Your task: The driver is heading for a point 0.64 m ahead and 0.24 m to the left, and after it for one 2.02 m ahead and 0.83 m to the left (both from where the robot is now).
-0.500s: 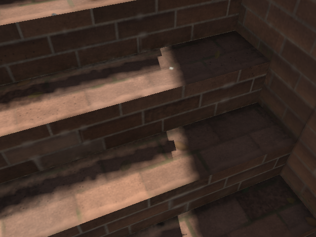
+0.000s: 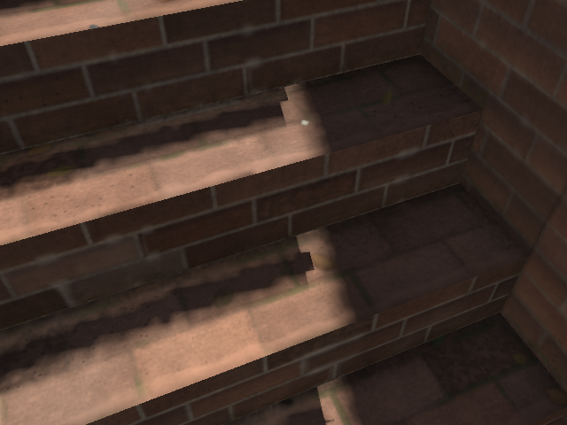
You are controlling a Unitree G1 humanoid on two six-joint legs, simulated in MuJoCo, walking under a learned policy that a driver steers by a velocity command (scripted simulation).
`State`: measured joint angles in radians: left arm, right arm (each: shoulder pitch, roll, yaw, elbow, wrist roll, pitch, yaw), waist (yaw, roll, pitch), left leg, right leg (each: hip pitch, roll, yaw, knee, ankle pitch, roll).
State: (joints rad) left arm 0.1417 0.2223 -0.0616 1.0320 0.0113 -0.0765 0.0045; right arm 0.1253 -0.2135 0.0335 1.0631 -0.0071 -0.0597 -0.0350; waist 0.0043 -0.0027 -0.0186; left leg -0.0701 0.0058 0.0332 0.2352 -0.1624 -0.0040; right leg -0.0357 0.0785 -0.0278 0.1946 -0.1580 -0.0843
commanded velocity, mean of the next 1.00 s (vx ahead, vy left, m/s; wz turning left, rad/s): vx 0.50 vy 0.00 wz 0.00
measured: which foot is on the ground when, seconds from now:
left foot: down 0.00-1.00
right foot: down 0.00-1.00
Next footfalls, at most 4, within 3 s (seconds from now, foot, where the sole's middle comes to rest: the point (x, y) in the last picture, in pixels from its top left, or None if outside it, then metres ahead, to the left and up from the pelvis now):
none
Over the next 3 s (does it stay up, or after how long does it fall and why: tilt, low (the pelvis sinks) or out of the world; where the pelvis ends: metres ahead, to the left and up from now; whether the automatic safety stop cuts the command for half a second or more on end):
stays up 0.01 0.00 0.00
